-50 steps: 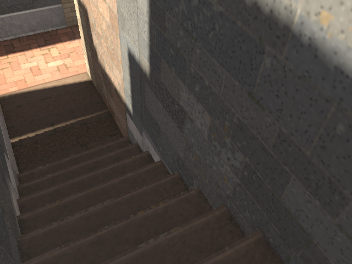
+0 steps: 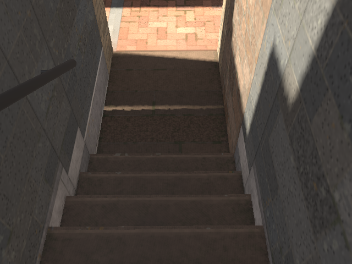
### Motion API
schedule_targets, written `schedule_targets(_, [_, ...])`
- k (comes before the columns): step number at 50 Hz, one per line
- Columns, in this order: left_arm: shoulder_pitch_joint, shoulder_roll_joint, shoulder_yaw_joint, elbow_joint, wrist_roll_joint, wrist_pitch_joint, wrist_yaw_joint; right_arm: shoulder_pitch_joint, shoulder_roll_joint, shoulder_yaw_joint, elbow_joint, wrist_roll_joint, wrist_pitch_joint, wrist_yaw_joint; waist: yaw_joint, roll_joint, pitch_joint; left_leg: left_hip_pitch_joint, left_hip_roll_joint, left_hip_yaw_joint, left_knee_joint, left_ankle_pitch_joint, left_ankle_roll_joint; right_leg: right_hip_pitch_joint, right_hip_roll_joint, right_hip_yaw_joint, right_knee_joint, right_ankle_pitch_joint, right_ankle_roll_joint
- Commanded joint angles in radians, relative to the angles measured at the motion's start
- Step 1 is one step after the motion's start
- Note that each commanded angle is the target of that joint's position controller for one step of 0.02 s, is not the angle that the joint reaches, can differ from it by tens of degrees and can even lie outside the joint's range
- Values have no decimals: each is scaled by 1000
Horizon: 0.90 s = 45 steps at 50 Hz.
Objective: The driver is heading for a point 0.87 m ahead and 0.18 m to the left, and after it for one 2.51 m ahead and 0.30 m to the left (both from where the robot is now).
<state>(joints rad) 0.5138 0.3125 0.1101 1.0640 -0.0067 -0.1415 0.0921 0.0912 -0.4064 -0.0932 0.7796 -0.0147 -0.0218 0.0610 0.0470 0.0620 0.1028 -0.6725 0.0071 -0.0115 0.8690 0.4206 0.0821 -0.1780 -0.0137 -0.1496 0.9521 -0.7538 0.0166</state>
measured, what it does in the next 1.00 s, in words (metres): goes down, turning left: left foot 0.16 m lower, then right foot 0.16 m lower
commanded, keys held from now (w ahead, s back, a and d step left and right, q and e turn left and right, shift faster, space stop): w+q+shift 0.50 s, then w+shift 0.28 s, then w+e+shift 0.22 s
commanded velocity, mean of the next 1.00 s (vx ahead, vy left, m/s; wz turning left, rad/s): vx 1.00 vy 0.00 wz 0.62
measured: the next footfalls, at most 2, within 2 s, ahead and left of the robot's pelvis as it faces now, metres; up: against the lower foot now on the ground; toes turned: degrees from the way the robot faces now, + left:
left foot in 0.08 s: +0.14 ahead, +0.03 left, -0.16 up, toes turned +5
right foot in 0.34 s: +0.43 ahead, -0.12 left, -0.32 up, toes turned +23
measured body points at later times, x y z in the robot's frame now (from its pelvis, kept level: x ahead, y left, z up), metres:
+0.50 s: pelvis +0.43 -0.01 -0.33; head +0.43 -0.02 +0.12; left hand +0.25 +0.19 -0.46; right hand +0.71 -0.15 -0.42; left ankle +0.43 +0.11 -0.90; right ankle +0.40 -0.14 -0.99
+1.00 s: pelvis +0.85 +0.14 -0.59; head +0.83 +0.13 -0.14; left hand +0.72 +0.37 -0.72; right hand +1.05 -0.01 -0.73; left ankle +0.71 +0.17 -1.06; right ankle +0.88 +0.06 -1.31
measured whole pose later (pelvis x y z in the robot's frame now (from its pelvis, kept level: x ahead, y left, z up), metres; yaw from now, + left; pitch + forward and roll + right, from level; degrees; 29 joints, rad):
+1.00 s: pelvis +0.85 +0.14 -0.59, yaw +34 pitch -3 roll +3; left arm 0.35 0.25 0.03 0.91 0.02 -0.10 -0.01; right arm 0.25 -0.19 -0.05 0.98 -0.03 -0.06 -0.02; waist 0.07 -0.05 0.01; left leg -0.57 -0.05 0.09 1.88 -0.63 0.18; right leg -0.26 0.02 0.05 0.73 -0.41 -0.08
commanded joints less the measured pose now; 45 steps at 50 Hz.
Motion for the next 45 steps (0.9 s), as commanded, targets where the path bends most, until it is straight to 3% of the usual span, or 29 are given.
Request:
schedule_targets(1, [-340, 4, -40, -160, -38, -21, -19, 338, 128, 44, 58, -14, 23, -3, -252, -127, -154, 913, -147, 213, 74, 269, 20, -661, -115, -75, 55, 569, 38])
schedule_targets(2, [-326, 49, -40, -153, -14, 7, -47, 450, 71, 25, 80, -46, 40, -31, -290, -132, -171, 980, -188, 244, 17, 51, 61, -595, -111, -115, 289, 881, 25])
schedule_targets(3, [-422, 150, -10, -176, -6, 27, -67, 721, 7, -5, 163, -33, 45, -61, -469, -51, -208, 1167, -125, 177, -63, -72, 129, -685, -134, -90, 724, 921, -7])
schedule_targets(4, [-475, 134, -14, -182, 25, 48, -64, 772, -32, -7, 168, -21, 36, -62, -539, 72, -82, 1185, -51, 38, -241, -187, 206, -895, -39, -57, 1191, 464, -36])
schedule_targets(5, [-394, 34, -32, -253, 68, 34, -48, 614, -108, 1, 156, -26, 9, -58, -330, 214, 35, 1158, 39, -204, -84, 202, 173, -1177, -9, 25, 1240, 105, -40])
schedule_targets(6, [-228, 58, -39, -284, 99, 20, -51, 488, -94, 12, 104, -3, -9, -58, -150, -46, -65, 1075, 159, -546, -142, 216, 239, -1128, -73, 193, 945, 190, -49])
schedule_targets(8, [-290, 107, -29, -292, 94, 21, -43, 289, -46, 36, 58, -12, -55, -57, -17, -345, 29, 438, 129, -533, -230, -255, 228, -744, -65, 262, 427, 331, 8])
schedule_targets(9, [-230, 97, -36, -272, 100, 29, -45, 162, -64, 32, 28, -18, -56, -66, 62, -256, 1, 200, 111, -517, -283, -311, 269, -516, -26, 213, 272, 408, 45])
schedule_targets(10, [-118, 49, -58, -247, 88, 43, -41, 131, -90, 13, 10, -54, -75, -74, 88, 63, -58, 24, 171, -709, -258, -422, 335, -368, -32, 220, 359, 656, 54])
schedule_targets(12, [-181, 125, -48, -268, 21, 31, -45, 66, 37, 33, 15, -5, -98, -80, 125, -50, -6, -348, -73, -399, -92, -869, 192, 46, -19, 205, -45, 1250, 50])
schedule_targets(14, [-132, 59, -60, -251, -13, 23, -58, 120, 40, 37, 48, 5, -61, -87, 90, 8, -7, -354, -117, -295, 52, -723, 145, 284, 55, 102, -105, 1164, 39])
schedule_targets(17, [391, 92, -17, -95, 12, 8, -62, -40, 47, 26, 9, 0, -26, -57, 355, -66, -146, -158, -129, -228, 889, -307, 146, 503, -48, 280, -387, 905, -47])
schedule_targets(18, [357, 123, -5, -83, 19, -9, -90, -36, 152, 42, -4, -1, -19, -66, 298, -326, -81, -339, -268, -158, 1311, -1051, 160, 485, -152, 362, -244, 1032, -39])
schedule_targets(19, [165, 106, -12, -141, 21, -18, -108, 159, 196, 59, -68, -3, -13, -84, 48, -415, -86, -553, -139, -156, 1209, -960, 181, 496, -275, 582, -194, 933, 20])
schedule_targets(22, [77, 49, -35, -159, 15, -36, -86, -62, 137, 48, -79, -76, 30, -109, -9, -116, 88, -654, 2, -164, 955, -738, 78, 32, -443, 808, -314, 419, -76])
schedule_targets(24, [-164, -42, -80, -197, 36, -26, -50, -87, 164, 63, -89, 5, 32, -64, -132, -57, 255, -38, -54, 30, 394, -384, -24, -741, -281, 413, -319, 241, -56])
schedule_targets(26, [-134, 38, -59, -178, 2, -35, -55, 48, 191, 60, -17, -42, 37, -47, -146, -182, 75, 146, -98, 115, 484, -178, -18, -678, -243, 269, -109, 389, -16])
schedule_targets(28, [-52, 17, -59, -153, -14, -56, -70, -61, 221, 85, -20, -36, -10, -30, -64, -119, 32, 184, -106, 162, 188, 103, -22, -538, -139, 140, 3, 280, 9])
schedule_targets(29, [-121, 97, -38, -184, 6, -39, -76, -68, 210, 88, -31, -10, -19, -28, -56, -167, -26, 333, -111, 166, -42, 51, -17, -490, -161, 124, -20, 341, -42])
schedule_targets(30, [-60, 101, -27, -144, 17, -5, -72, -29, 160, 72, -12, 13, -11, -26, -48, -192, -83, 454, -129, 199, -123, -122, 11, -383, -172, 127, 87, 709, -84])
schedule_targets(31, [24, 106, -19, -92, 36, 18, -52, 150, 67, 32, 51, 5, -4, -44, -101, -221, -133, 592, -131, 204, -222, -274, 44, -265, -164, 92, 319, 1074, -91])
schedule_targets(33, [-224, 77, -27, -143, 51, 50, -35, 419, -30, -23, 151, -16, 2, -57, -344, -64, -134, 939, 14, -50, -382, -265, 164, -630, -52, 50, 1087, 334, -79])
schedule_targets(35, [-59, 17, -55, -237, 43, 28, -53, 388, -21, 13, 172, -18, -16, -54, -151, -71, -279, 1104, 220, -364, -153, -284, 211, -896, -90, 294, 793, 236, -104])
schedule_targets(36, [-110, -11, -69, -262, 45, 37, -60, 393, -53, -17, 188, -56, -30, -70, -157, 34, -274, 991, 342, -634, -307, -883, 343, -984, -71, 305, 720, 291, -68])
schedule_targets(37, [-275, 80, -44, -274, 64, 56, -77, 253, 53, 14, 172, -49, -37, -82, -101, -159, -84, 607, 318, -631, -378, -1050, 317, -853, -115, 330, 445, 335, -17])
schedule_targets(38, [-317, 93, -32, -281, 59, 75, -81, 178, 68, 28, 130, -57, -59, -83, -68, -152, 14, 327, 338, -639, -364, -1019, 338, -696, -116, 367, 278, 246, 4])
schedule_targets(39, [-294, 55, -45, -258, 47, 91, -76, 170, 60, 22, 135, -69, -70, -76, -40, -172, 37, 112, 261, -525, -309, -917, 328, -490, -73, 269, 212, 328, 37])
schedule_targets(42, [-95, -43, -69, -180, 8, 71, -76, 54, 122, 34, 155, 22, -115, -92, 102, -39, -55, -301, 14, -15, -116, -904, 103, 203, 8, 147, -148, 1221, 13])
schedule_targets(45, [99, -1, -62, -102, 18, 82, -51, -9, 114, 29, 172, 37, -120, -80, 172, 3, -71, -199, 38, 93, 186, -546, 75, 393, 56, 37, -198, 1164, -16])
